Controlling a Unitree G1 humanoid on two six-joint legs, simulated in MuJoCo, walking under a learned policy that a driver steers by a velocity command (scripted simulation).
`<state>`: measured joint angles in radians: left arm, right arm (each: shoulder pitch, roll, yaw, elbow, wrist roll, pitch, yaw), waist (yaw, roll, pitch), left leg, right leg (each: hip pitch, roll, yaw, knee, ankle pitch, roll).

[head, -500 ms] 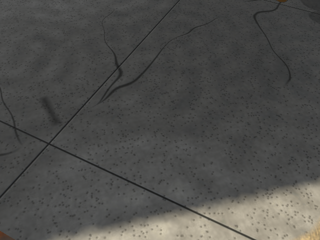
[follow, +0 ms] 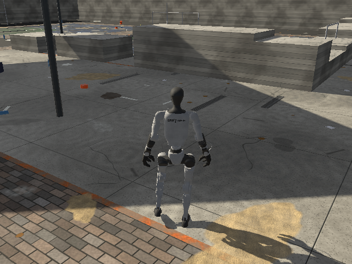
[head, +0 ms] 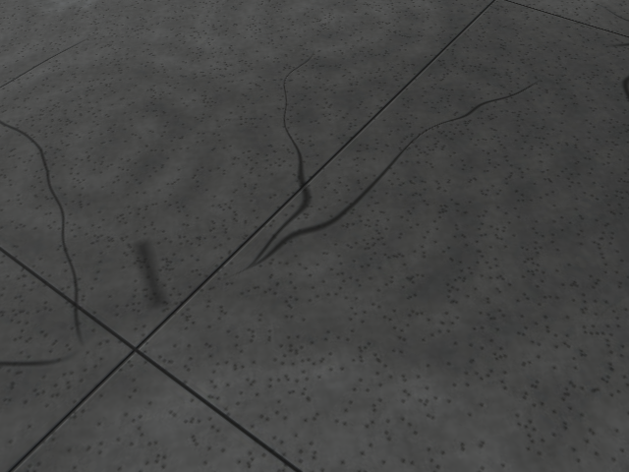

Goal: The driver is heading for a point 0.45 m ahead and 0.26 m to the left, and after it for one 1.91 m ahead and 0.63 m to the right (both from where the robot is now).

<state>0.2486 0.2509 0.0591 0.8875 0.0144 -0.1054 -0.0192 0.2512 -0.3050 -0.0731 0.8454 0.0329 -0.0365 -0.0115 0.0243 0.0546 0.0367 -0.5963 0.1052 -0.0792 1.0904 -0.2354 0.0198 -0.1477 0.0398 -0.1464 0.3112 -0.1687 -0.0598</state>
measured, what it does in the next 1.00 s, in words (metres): walks ahead: left foot, then right foot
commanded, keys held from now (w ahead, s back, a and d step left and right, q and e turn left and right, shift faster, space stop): w+q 0.54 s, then w+e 0.46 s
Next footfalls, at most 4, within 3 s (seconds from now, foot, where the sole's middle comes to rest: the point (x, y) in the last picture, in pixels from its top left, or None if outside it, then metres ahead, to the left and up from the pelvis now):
0.32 left None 0.32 0.16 -0.78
0.84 right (322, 390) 0.67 0.05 -0.78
1.32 left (229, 301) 0.91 0.29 -0.78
1.84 right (350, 231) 1.15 -0.02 -0.78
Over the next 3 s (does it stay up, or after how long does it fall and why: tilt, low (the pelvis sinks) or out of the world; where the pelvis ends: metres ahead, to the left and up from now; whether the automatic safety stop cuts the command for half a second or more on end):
stays up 1.51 -0.23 -0.01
